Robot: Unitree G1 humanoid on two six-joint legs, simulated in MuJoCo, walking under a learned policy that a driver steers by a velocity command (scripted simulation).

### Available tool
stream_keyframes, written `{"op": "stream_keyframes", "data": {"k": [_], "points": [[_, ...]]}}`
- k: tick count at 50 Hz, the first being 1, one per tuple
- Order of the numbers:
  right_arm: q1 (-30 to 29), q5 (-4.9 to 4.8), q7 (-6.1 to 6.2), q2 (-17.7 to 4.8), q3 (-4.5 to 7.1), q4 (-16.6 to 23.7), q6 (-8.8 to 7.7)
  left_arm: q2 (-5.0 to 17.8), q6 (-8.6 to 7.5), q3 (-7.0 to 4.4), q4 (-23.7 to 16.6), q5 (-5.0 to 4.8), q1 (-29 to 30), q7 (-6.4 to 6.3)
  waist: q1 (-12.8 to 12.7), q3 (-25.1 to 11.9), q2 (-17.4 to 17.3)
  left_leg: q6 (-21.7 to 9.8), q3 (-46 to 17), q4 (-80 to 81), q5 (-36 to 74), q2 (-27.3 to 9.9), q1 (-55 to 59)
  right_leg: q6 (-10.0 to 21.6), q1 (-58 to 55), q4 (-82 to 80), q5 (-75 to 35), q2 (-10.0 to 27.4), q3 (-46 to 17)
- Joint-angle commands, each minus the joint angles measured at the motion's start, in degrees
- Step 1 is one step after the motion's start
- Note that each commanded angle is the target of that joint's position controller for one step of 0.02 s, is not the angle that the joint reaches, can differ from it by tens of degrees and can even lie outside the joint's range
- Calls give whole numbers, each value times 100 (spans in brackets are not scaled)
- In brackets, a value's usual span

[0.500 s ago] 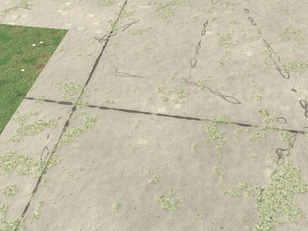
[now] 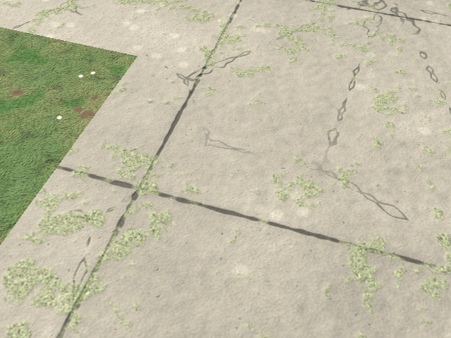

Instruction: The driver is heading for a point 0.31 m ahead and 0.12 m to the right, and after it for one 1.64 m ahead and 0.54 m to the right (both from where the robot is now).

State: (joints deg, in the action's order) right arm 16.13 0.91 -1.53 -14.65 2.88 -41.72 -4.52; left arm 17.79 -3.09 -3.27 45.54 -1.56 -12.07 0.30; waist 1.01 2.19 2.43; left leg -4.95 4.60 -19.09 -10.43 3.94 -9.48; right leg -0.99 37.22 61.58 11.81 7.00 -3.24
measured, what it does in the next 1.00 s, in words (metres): walks ahead, turning right: right foot, then left foot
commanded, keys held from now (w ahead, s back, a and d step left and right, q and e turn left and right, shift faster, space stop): w+e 0.16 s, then e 0.64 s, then no key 0.14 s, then q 0.06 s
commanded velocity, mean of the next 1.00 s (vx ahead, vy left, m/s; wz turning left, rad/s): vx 0.20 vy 0.00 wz -0.46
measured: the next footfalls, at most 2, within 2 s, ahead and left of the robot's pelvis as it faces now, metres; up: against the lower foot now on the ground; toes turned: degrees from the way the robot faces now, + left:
right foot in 0.30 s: +0.33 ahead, -0.15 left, +0.00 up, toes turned -11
left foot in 0.76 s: +0.44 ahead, +0.04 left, +0.00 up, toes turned -32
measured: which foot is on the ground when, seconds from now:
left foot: down 0.00-0.30, up 0.32-0.74, down 0.76-1.00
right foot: up 0.00-0.28, down 0.30-0.76, up 0.78-1.00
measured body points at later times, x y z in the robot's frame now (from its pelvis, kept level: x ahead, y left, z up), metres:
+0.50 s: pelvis +0.24 -0.06 -0.01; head +0.29 -0.09 +0.43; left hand +0.45 +0.17 -0.11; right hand +0.31 -0.37 -0.12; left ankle +0.27 +0.11 -0.66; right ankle +0.29 -0.15 -0.74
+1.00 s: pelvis +0.32 -0.03 +0.00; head +0.36 -0.03 +0.44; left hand +0.61 +0.13 -0.11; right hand +0.29 -0.33 -0.10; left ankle +0.41 +0.06 -0.74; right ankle +0.23 -0.15 -0.68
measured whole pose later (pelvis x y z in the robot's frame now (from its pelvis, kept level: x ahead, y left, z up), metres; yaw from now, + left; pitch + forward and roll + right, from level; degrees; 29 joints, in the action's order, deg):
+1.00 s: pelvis +0.32 -0.03 +0.00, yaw -32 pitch +1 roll -1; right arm 10.5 0.7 1.5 -14.5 2.7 -40.9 0.0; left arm 18.6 3.7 -4.7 37.9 -0.5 -9.5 -1.7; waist 1.5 2.2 2.0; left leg 0.0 -1.5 -26.9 -11.8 -1.6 -16.6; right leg -5.2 25.6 55.1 26.2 -2.8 -5.4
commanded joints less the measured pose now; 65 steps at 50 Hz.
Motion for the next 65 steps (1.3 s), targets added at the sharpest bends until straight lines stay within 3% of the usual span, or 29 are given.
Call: {"op": "stream_keyframes", "data": {"k": [1,8,10,14,15,16,17,18,19,20,22,26,31,37,38,39,40,41,43,44,47,50,54,55,56,57,59,61,65], "points": [[-204,36,85,-784,222,236,-175,325,10,-106,-228,14,-93,-11,-80,-76,-493,-722,-625,1143,1547,-1577,131,-70,242,-630,-1022,35,-364],[173,-58,182,-948,269,-160,-74,61,-63,18,-612,39,923,217,361,342,-390,-451,151,1167,1805,-1750,1025,148,370,-2434,-1882,-169,152],[126,-87,235,-1008,290,-211,63,69,-79,16,-791,102,1089,311,334,402,-419,-371,322,683,3000,-1817,1370,245,418,-2715,-1443,-309,417],[-153,-157,431,-1242,342,-92,288,600,-75,-264,-682,123,-246,373,-442,-637,-809,38,528,-1621,5610,-1623,1339,639,-1502,-2941,-804,-1057,891],[-222,-173,441,-1162,297,-37,260,918,-68,-404,-567,139,-923,270,-866,-1004,-496,340,617,-2986,4559,-1296,602,881,-2758,-3518,-1927,-964,525],[340,138,366,-473,95,135,160,1500,-17,-486,-593,174,-1049,127,-391,-1688,1039,732,527,-5051,-810,-510,-1377,1602,-4791,-2810,-4895,496,-1341],[725,80,239,-534,-2,194,22,1532,-43,-444,-855,245,-963,142,-316,-2983,1056,907,-731,-6603,-3130,257,-2647,2817,-6048,-3242,-5060,1593,-3807],[176,-123,170,-1056,130,170,-25,1190,6,-395,-987,218,-761,153,-668,-2908,125,790,-1298,-6640,-2640,-197,-2794,2528,-5676,-3476,-4510,1279,-3051],[-272,-197,184,-1035,119,356,-20,941,27,-330,-1024,113,-382,136,-549,-2033,-87,718,-1152,-6193,-2181,-410,-3032,2228,-4879,-3616,-3896,974,-2367],[-415,-116,259,-962,120,318,32,765,67,-280,-1039,31,-103,106,-349,-1322,-493,767,-1028,-5746,-1889,-603,-3034,1980,-3958,-3827,-3494,697,-1959],[-296,-58,329,-1000,169,336,215,700,150,-253,-1135,129,184,50,-11,-853,-167,834,-998,-5154,-1550,-706,-2351,1837,-2608,-4196,-3065,386,-1642],[-133,1,421,-730,99,278,323,895,210,-333,-1140,171,266,-51,95,-1031,119,1082,-870,-4025,-1128,-533,-2008,1744,-2069,-4130,-3566,128,-1294],[-663,-57,399,-731,104,407,390,912,443,-339,-1220,94,382,-212,-80,-1068,411,1129,-1016,-2969,-380,-388,-1820,1366,-1945,-4117,-1176,-123,-1644],[-575,-105,267,-804,190,427,177,790,543,-310,-1301,42,451,-202,19,-922,727,830,-1021,-843,-126,-236,-962,1096,-2320,-3479,-1288,-210,-2383],[-415,-76,267,-952,250,383,147,659,556,-272,-1314,22,388,-211,58,-910,581,667,-1169,-244,491,-582,-410,854,-2083,-3174,-801,-439,-2277],[-457,24,309,-1367,336,470,179,319,560,-183,-1308,106,26,-197,-207,-1059,-586,182,-2231,-92,1389,-1871,230,505,-1505,-2003,1069,-1010,-1512],[-459,236,294,-1584,398,397,243,522,501,-242,-1535,77,120,-189,-302,-735,-2124,-830,-3595,119,2423,-2673,210,194,-334,-988,2597,-1672,-598],[-550,187,287,-1268,330,518,239,974,457,-371,-1370,159,-97,-183,-231,-804,-1610,-1135,-3569,50,2465,-2795,200,-22,-226,153,2514,-1284,-699],[-818,39,305,-886,230,587,275,923,562,-421,-1061,80,-164,-221,-264,-673,-872,-667,-2378,-209,2171,-2038,101,-251,-272,772,1880,-1191,-609],[-885,-50,315,-835,205,570,298,793,617,-382,-1066,94,-117,-240,-222,-583,-903,-617,-2157,-230,2208,-1923,95,-345,-200,895,1662,-1174,-589],[-788,-21,340,-830,191,489,386,377,630,-233,-1156,54,138,-217,-119,-596,-1156,-613,-1555,-182,2343,-1596,159,-473,-532,85,1388,-1132,-210],[-787,-44,288,-686,127,382,416,-33,587,-50,-1176,164,331,-167,-36,-811,-1438,-603,-1456,-239,2210,-1468,44,-455,-1657,-1766,1466,-796,36],[-482,-237,202,-999,192,237,420,345,537,-183,-927,155,47,-129,-115,-519,-1367,-400,-1825,-371,1530,-1347,-428,-128,-2939,-4230,-302,-936,251],[-373,-203,180,-1000,180,227,366,631,530,-238,-965,193,-65,-176,-96,-660,-1054,-106,-1878,-452,1016,-1289,-826,83,-3516,-4112,-772,-490,-129],[-366,-63,116,-742,98,336,283,1047,561,-326,-996,285,-213,-254,19,-926,-1,218,-1482,-1085,98,-843,-1315,457,-4010,-3745,-2060,352,-737],[-541,-155,132,-592,66,417,257,1029,579,-359,-833,313,-135,-217,1,-815,1069,498,-739,-1362,-1032,-392,-1408,1022,-3231,-3988,-1383,712,-1023],[-805,-157,190,-939,202,391,328,677,499,-294,-978,303,276,-229,-164,-393,957,669,-518,-2371,-1434,-358,-1642,1221,-2937,-4207,-1186,832,-1144],[-654,-162,230,-908,268,374,488,674,390,-289,-940,243,244,-276,-209,-297,933,778,-700,-3577,-2227,-483,-2104,1447,-3069,-4151,-2271,1168,-1206],[-588,-213,178,-595,199,439,627,660,391,-319,-871,153,546,-299,-121,-362,686,851,-484,-3292,-1813,-618,-1899,1291,-3085,-3966,-2777,966,-474]]}}
Keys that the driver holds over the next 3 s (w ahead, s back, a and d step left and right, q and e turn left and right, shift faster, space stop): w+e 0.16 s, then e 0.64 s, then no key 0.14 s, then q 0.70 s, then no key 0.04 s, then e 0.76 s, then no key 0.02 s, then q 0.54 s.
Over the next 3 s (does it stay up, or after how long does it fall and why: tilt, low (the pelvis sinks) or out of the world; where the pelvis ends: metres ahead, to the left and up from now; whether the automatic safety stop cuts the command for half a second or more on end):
stays up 0.31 -0.05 -0.01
